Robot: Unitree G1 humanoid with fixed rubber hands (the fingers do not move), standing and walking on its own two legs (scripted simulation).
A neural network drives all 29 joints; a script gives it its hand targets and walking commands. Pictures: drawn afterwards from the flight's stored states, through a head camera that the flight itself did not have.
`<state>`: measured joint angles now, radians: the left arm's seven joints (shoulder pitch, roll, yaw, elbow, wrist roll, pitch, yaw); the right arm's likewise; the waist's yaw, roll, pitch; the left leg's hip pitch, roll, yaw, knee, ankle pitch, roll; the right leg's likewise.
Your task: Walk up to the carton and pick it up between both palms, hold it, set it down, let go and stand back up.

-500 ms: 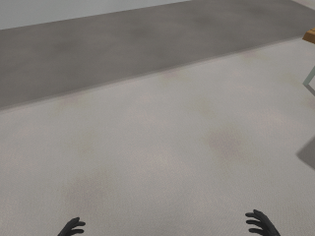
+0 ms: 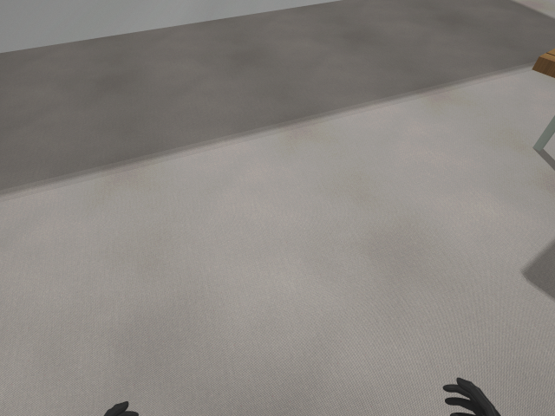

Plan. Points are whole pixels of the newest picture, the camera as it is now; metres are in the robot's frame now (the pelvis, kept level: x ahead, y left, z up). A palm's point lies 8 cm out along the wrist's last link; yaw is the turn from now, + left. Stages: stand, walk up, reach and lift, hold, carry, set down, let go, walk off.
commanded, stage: stand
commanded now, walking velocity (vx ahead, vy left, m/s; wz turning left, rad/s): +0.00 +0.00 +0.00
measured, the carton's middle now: out of the picture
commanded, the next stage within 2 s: walk up in 1.12 s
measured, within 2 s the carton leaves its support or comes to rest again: neither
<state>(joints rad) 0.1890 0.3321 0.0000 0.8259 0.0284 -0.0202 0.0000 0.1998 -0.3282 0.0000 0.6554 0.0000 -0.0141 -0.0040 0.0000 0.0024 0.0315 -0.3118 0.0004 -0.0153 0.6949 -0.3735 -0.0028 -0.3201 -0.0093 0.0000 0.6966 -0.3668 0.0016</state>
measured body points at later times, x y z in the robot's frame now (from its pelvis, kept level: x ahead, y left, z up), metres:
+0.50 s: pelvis -0.01 +0.00 +0.00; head +0.00 +0.00 +0.45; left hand +0.09 +0.29 -0.12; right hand +0.12 -0.28 -0.10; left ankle +0.00 +0.12 -0.72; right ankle +0.00 -0.12 -0.72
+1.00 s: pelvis -0.02 +0.00 +0.01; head -0.01 +0.00 +0.46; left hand +0.07 +0.29 -0.11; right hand +0.09 -0.28 -0.10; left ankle +0.00 +0.12 -0.72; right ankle +0.00 -0.12 -0.72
